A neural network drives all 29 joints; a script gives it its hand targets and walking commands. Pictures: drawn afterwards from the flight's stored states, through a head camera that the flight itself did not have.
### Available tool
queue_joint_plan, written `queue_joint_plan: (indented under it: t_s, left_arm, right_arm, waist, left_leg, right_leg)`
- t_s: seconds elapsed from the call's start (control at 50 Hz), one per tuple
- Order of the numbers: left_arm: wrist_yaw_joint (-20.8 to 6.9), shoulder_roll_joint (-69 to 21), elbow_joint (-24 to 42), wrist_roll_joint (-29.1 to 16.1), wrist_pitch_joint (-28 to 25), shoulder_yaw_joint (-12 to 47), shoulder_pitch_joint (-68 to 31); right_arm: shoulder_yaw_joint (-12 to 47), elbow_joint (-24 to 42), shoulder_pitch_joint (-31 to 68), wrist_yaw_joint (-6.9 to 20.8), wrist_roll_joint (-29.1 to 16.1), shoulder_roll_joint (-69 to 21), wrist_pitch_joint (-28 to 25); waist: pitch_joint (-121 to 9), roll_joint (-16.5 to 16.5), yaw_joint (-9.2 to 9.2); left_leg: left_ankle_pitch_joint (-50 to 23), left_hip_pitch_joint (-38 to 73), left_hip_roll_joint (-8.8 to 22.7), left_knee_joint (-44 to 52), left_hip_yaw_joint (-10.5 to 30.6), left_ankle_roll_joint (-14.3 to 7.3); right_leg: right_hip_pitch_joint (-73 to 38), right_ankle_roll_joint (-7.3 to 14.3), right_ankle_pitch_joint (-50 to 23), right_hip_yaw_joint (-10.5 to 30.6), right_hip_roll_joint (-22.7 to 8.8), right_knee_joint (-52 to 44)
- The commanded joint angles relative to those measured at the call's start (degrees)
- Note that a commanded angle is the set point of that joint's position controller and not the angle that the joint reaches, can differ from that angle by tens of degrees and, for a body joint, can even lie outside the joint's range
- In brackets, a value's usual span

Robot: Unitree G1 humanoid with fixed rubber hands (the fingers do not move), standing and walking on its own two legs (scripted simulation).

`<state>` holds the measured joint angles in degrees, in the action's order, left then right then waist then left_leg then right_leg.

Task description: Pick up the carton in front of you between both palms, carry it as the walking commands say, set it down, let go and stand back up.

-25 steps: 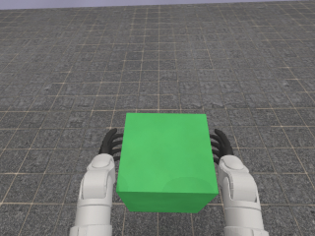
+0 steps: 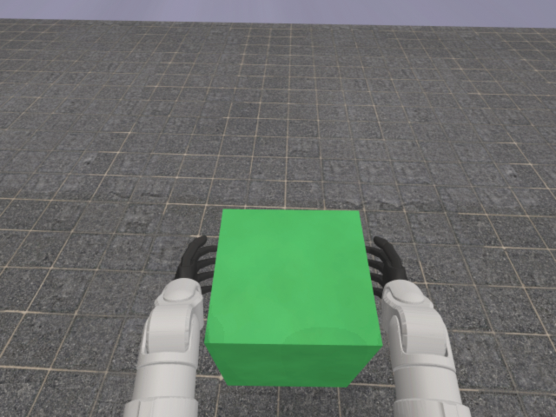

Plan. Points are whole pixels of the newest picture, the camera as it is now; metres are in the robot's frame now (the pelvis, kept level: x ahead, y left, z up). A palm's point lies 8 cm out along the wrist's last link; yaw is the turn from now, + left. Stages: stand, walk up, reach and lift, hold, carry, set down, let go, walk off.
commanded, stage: carry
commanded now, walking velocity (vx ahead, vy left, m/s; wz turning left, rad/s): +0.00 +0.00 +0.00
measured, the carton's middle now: (288, 303) +0.30 +0.00 -0.04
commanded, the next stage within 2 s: hold in 1.10 s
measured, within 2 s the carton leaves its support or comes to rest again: neither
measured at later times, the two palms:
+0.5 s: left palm (180, 317) +0.24 +0.15 +0.04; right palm (400, 320) +0.24 -0.15 +0.04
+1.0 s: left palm (174, 330) +0.22 +0.16 +0.04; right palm (400, 333) +0.22 -0.14 +0.04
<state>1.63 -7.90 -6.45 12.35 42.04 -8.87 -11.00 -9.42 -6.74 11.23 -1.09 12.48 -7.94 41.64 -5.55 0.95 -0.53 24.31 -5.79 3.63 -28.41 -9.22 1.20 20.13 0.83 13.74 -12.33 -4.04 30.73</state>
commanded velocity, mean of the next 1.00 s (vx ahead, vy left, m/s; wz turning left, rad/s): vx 0.00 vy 0.00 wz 0.00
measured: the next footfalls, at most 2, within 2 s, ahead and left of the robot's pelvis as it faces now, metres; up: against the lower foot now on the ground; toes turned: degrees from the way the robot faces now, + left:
none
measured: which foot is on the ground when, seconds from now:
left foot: down 0.00-1.00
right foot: down 0.00-1.00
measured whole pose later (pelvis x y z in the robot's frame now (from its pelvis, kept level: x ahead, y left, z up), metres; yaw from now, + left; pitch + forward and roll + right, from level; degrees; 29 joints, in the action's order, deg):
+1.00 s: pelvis -0.07 +0.01 +0.00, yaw +0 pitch +1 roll +0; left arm 1.0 -8.3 -9.9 13.2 42.2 -10.7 -13.0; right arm -10.9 -9.8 13.3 -0.7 13.8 -8.3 42.3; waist -4.6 0.6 0.1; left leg 22.4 -10.3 1.8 -31.5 -9.5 -1.4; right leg 22.7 1.1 7.4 -11.8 -5.9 29.4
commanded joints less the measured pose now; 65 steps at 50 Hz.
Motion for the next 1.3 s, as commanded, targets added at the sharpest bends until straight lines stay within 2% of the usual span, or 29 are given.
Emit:
queue_joint_plan:
  t_s: [0.0,0.1,0.22,0.36,0.48,0.66,1.08,1.1,1.12,1.14,1.16,1.18,1.2,1.22,1.24,1.28]
  left_arm:
    - [-11.4,-47.5,4.2,-13.2,-2.2,32.5,-24.8]
    - [-11.4,-47.8,3.9,-13.1,-2.2,32.3,-25.0]
    - [-11.6,-48.2,3.8,-13.3,-2.2,32.4,-26.3]
    - [-11.9,-48.6,1.8,-12.4,-1.9,31.0,-26.8]
    - [-12.3,-49.4,0.5,-12.2,-1.9,30.3,-27.9]
    - [-12.7,-50.3,-0.2,-12.3,-1.8,30.0,-28.7]
    - [-12.9,-50.6,0.1,-12.5,-1.7,29.9,-28.4]
    - [-13.0,-51.3,-3.3,-11.1,-2.7,27.4,-24.2]
    - [-12.0,-50.0,-1.0,-10.2,-4.6,26.4,-23.3]
    - [-11.3,-48.3,-1.5,-8.6,-4.9,25.2,-21.3]
    - [-10.3,-48.1,-2.6,-7.9,-5.7,23.3,-19.9]
    - [-10.2,-47.5,-2.8,-7.6,-5.9,23.6,-20.6]
    - [-10.2,-47.3,-2.4,-7.6,-6.2,23.5,-21.2]
    - [-10.2,-47.4,-3.1,-8.0,-6.4,24.0,-22.3]
    - [-10.7,-48.4,-1.8,-9.1,-6.5,26.0,-24.6]
    - [-11.9,-50.0,-0.2,-11.7,-6.6,29.2,-28.6]
  right_arm:
    - [31.1,3.4,23.7,11.0,-12.0,-46.2,-1.8]
    - [31.5,3.2,24.3,11.1,-12.3,-46.6,-1.8]
    - [31.7,3.2,25.5,11.3,-12.5,-47.0,-1.7]
    - [30.9,1.4,26.5,11.7,-12.0,-47.6,-1.5]
    - [30.5,0.2,27.7,12.1,-11.9,-48.4,-1.4]
    - [30.3,-0.4,28.4,12.5,-11.9,-49.3,-1.4]
    - [30.7,0.1,28.2,12.6,-12.2,-49.8,-1.2]
    - [30.5,2.4,22.7,12.5,-12.0,-50.5,-1.1]
    - [29.5,4.1,23.4,12.3,-11.7,-47.4,-2.0]
    - [30.3,5.0,24.2,12.3,-11.8,-47.6,-2.3]
    - [31.2,5.5,25.9,12.3,-12.0,-46.0,-2.7]
    - [31.7,5.5,26.1,12.4,-12.0,-46.5,-3.1]
    - [31.8,5.3,26.0,12.5,-12.0,-46.3,-3.4]
    - [32.0,5.3,26.9,12.6,-12.0,-46.1,-3.6]
    - [31.8,4.4,25.7,12.6,-11.6,-46.9,-3.8]
    - [30.5,2.7,24.4,11.9,-10.4,-47.4,-4.1]
  waist:
    - [-16.1,0.6,0.53]
    - [-15.2,1.4,0.52]
    - [-14.5,0.0,0.52]
    - [-12.8,-0.4,0.5]
    - [-11.7,-0.4,0.51]
    - [-11.9,-0.7,0.56]
    - [-13.0,-0.8,0.67]
    - [-3.4,7.3,1.55]
    - [-5.7,6.4,0.11]
    - [-6.4,3.0,-1.02]
    - [-7.7,2.8,-2.87]
    - [-7.2,0.7,-2.3]
    - [-7.3,-0.4,-2.72]
    - [-7.3,1.2,-2.31]
    - [-6.9,0.0,-0.31]
    - [-8.1,0.6,2.12]
  left_leg:
    - [-43.7,0.8,6.1,0.3,2.4,0.1]
    - [-41.4,0.1,6.8,-0.3,2.5,-1.0]
    - [-29.2,-2.6,5.7,0.7,2.8,-1.4]
    - [-20.5,-4.9,5.4,2.7,3.9,-1.9]
    - [-15.9,-6.5,5.4,4.1,4.7,-2.4]
    - [-14.1,-7.3,5.2,4.5,5.3,-2.8]
    - [-16.1,-7.8,4.9,3.4,5.6,-3.0]
    - [-30.8,-17.0,-4.6,10.4,16.1,-4.0]
    - [-34.6,-15.6,-4.7,10.0,17.3,-3.9]
    - [-38.6,-7.4,-5.2,9.0,17.6,-3.4]
    - [-34.7,-5.1,-5.7,10.2,16.9,-3.4]
    - [-34.0,-3.5,-6.1,10.6,16.8,-3.4]
    - [-35.3,-1.3,-6.6,10.5,16.4,-2.9]
    - [-31.1,0.5,-6.8,11.3,16.1,-2.9]
    - [-32.4,1.0,-6.8,10.9,16.1,-2.4]
    - [-31.1,-0.9,-6.4,10.7,16.0,-1.4]
  right_leg:
    - [-12.6,1.4,-33.0,3.8,-4.9,2.5]
    - [-10.5,1.1,-25.0,3.8,-4.9,2.6]
    - [-11.3,1.4,-25.3,5.0,-5.8,1.3]
    - [-10.7,1.2,-19.7,5.9,-6.0,-1.0]
    - [-10.1,0.9,-16.0,6.3,-6.0,-2.4]
    - [-9.9,0.6,-14.6,6.5,-6.1,-3.2]
    - [-10.0,0.6,-16.5,6.4,-6.3,-2.8]
    - [-32.0,1.7,-24.6,15.1,10.2,-2.5]
    - [-34.9,1.8,-29.0,17.1,8.6,-3.5]
    - [-30.3,0.7,-30.7,17.4,8.7,-5.1]
    - [-31.0,0.3,-31.1,17.6,8.2,-5.5]
    - [-29.6,-0.5,-28.9,17.0,9.1,-5.9]
    - [-27.9,-0.8,-27.7,16.5,9.5,-6.7]
    - [-26.5,-0.8,-24.0,16.1,9.7,-7.1]
    - [-25.1,-0.8,-22.5,15.7,10.4,-7.6]
    - [-27.1,0.0,-19.7,15.5,10.7,-8.1]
